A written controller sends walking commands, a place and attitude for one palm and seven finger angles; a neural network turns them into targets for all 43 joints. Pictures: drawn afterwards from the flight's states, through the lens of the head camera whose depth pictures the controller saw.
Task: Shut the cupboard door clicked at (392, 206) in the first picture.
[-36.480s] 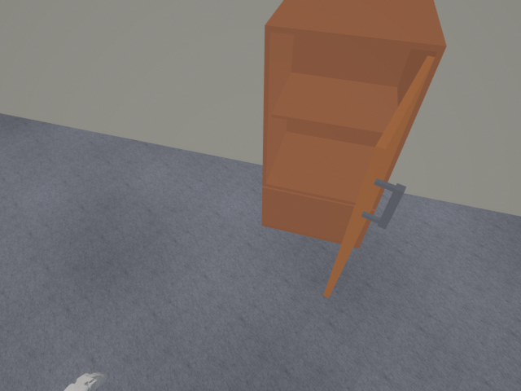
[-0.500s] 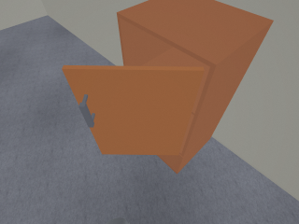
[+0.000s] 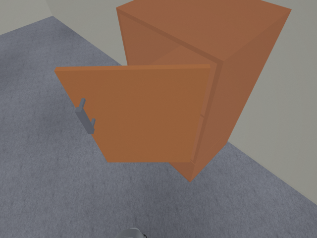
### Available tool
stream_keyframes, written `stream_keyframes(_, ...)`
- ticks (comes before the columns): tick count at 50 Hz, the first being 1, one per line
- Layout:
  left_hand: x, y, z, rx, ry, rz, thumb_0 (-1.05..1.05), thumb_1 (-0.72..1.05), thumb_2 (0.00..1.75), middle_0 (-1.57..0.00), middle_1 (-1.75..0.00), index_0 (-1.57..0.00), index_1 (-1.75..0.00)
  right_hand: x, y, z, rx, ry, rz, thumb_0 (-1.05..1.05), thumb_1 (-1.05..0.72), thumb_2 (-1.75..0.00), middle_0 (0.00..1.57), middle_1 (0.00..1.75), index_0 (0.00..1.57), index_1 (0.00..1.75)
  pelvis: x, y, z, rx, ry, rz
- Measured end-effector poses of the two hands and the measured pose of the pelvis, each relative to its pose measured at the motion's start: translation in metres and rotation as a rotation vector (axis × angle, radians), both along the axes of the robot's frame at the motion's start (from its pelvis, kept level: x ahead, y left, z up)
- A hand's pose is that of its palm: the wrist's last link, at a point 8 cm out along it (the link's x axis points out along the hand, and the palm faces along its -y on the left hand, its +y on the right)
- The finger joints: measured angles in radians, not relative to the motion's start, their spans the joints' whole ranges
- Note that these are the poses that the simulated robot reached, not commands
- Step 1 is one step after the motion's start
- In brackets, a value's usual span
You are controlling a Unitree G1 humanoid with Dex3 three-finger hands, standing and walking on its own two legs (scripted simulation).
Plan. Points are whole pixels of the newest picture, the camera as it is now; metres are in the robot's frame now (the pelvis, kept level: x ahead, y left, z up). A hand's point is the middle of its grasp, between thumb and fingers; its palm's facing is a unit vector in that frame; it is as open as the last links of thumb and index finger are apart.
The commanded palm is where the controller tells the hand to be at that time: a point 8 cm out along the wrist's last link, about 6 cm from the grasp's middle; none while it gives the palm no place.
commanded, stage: come to a stop and stand still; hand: left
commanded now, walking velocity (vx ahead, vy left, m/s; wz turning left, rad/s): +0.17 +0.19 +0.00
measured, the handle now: (87, 116) +0.46 +0.28 -0.03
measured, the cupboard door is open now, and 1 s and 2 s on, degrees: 45 45 45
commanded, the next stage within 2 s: look again from close up in 0.90 s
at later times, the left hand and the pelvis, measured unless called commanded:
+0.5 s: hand out of the picture +0.00 +0.24 -0.17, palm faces +0.02 -0.97 -0.22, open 7.4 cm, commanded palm none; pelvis -0.01 +0.05 +0.00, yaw +1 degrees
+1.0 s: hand out of the picture +0.03 +0.26 -0.16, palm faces -0.03 -0.97 -0.24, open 7.4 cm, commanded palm none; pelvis +0.00 +0.07 +0.01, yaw -1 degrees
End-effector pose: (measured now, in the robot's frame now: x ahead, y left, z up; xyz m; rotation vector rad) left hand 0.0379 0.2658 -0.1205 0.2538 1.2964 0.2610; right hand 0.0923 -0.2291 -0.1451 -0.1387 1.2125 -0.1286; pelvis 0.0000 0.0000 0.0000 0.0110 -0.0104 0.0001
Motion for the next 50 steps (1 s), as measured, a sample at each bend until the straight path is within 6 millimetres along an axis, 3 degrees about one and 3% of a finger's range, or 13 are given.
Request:
stream_keyframes(7, -0.013, -0.030, 0.007, -0.068, 0.013, -0.016, 0.01, 0.90, 0.90, -0.20, -0.30, -0.20, -0.30, -0.051, -0.029, 0.014, -0.026, 0.109, -0.033, 0.00, -0.91, -0.90, 0.20, 0.29, 0.20, 0.29, -0.001, -0.009, 0.015, 0.013, 0.013, 0.002)
stream_keyframes(13, -0.020, -0.037, 0.002, -0.115, 0.009, 0.010, 0.01, 0.91, 0.90, -0.20, -0.30, -0.21, -0.30, -0.077, -0.030, 0.025, -0.072, 0.186, -0.026, 0.00, -0.91, -0.90, 0.20, 0.29, 0.20, 0.29, -0.004, -0.001, 0.019, 0.015, 0.024, 0.013)
stream_keyframes(18, -0.034, -0.017, -0.013, -0.133, 0.033, 0.045, 0.01, 0.91, 0.90, -0.20, -0.30, -0.21, -0.30, -0.078, -0.012, 0.025, -0.101, 0.164, -0.003, 0.00, -0.91, -0.90, 0.20, 0.29, 0.20, 0.29, -0.008, 0.016, 0.012, -0.012, 0.014, 0.028)
stream_keyframes(22, -0.043, 0.003, -0.020, -0.126, 0.045, 0.015, 0.01, 0.91, 0.90, -0.20, -0.30, -0.21, -0.30, -0.071, 0.016, 0.022, -0.087, 0.105, 0.007, 0.00, -0.91, -0.90, 0.20, 0.29, 0.20, 0.29, -0.011, 0.035, 0.006, -0.028, 0.007, 0.016)
stream_keyframes(26, -0.043, 0.026, -0.018, -0.106, 0.062, -0.009, 0.01, 0.91, 0.90, -0.20, -0.30, -0.21, -0.30, -0.065, 0.053, 0.013, -0.035, 0.043, 0.021, 0.00, -0.92, -0.90, 0.20, 0.29, 0.20, 0.29, -0.011, 0.055, 0.003, -0.030, 0.006, 0.014)
stream_keyframes(34, -0.034, 0.061, -0.007, -0.061, 0.057, -0.025, 0.01, 0.90, 0.90, -0.20, -0.30, -0.20, -0.30, -0.068, 0.077, 0.006, -0.024, 0.053, 0.016, 0.01, -0.97, -0.90, 0.20, 0.30, 0.21, 0.29, -0.007, 0.079, 0.004, -0.015, -0.002, -0.012)
stream_keyframes(41, -0.022, 0.064, -0.007, -0.064, 0.070, -0.046, 0.01, 0.90, 0.90, -0.20, -0.30, -0.20, -0.30, -0.077, 0.082, 0.007, -0.022, 0.096, 0.003, 0.01, -0.94, -0.90, 0.20, 0.30, 0.21, 0.29, -0.003, 0.083, 0.006, -0.006, 0.002, -0.024)
stream_keyframes(50, -0.007, 0.043, -0.011, -0.096, 0.069, -0.060, 0.00, 0.90, 0.90, -0.20, -0.30, -0.20, -0.30, -0.084, 0.076, 0.008, -0.016, 0.145, -0.017, 0.00, -0.91, -0.90, 0.20, 0.29, 0.20, 0.29, 0.003, 0.074, 0.008, -0.001, 0.001, -0.025)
